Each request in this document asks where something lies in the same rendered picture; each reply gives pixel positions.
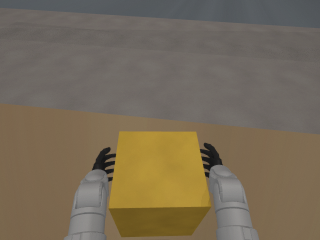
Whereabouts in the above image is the left robot hand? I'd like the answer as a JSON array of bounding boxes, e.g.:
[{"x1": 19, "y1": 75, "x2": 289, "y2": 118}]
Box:
[{"x1": 92, "y1": 147, "x2": 116, "y2": 182}]

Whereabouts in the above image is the carton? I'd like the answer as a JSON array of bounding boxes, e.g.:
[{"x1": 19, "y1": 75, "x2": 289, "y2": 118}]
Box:
[{"x1": 108, "y1": 131, "x2": 212, "y2": 238}]

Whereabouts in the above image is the robot left forearm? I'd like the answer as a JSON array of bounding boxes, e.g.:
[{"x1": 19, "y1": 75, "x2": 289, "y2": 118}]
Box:
[{"x1": 63, "y1": 169, "x2": 109, "y2": 240}]

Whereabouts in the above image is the robot right forearm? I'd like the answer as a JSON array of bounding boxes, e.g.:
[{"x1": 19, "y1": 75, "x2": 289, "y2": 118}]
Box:
[{"x1": 209, "y1": 165, "x2": 259, "y2": 240}]

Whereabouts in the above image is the right robot hand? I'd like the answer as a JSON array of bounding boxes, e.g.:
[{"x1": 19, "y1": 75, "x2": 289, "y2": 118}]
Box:
[{"x1": 200, "y1": 143, "x2": 223, "y2": 178}]

